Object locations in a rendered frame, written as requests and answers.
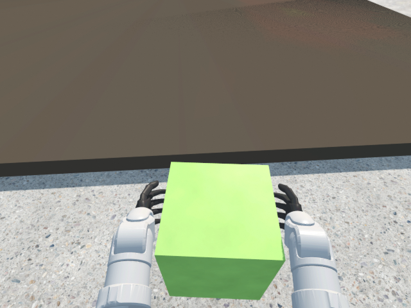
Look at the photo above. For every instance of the right robot forearm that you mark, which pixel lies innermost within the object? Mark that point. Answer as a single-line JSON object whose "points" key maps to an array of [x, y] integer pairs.
{"points": [[312, 262]]}

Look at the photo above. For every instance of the carton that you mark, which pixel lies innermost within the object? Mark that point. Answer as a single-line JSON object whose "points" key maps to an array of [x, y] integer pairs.
{"points": [[219, 235]]}

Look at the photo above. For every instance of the left robot forearm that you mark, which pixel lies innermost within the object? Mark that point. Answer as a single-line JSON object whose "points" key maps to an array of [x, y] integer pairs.
{"points": [[130, 260]]}

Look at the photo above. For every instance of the robot right hand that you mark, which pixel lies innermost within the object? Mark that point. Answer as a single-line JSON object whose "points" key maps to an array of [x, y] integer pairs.
{"points": [[292, 203]]}

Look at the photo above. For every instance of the robot left hand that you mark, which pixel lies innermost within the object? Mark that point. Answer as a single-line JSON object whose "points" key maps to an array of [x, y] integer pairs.
{"points": [[147, 195]]}

